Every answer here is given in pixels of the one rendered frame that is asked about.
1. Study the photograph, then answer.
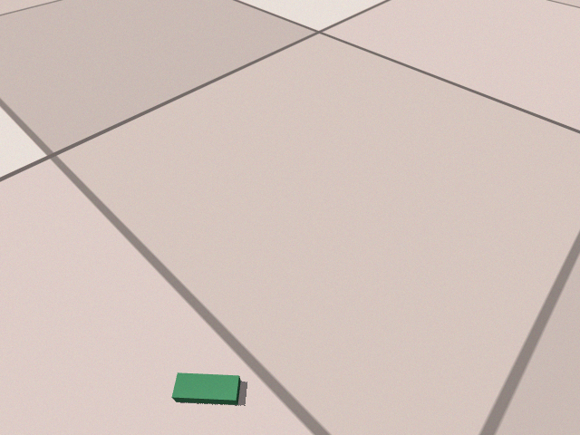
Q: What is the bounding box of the carton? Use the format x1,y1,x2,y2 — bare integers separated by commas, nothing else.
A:
172,372,241,405

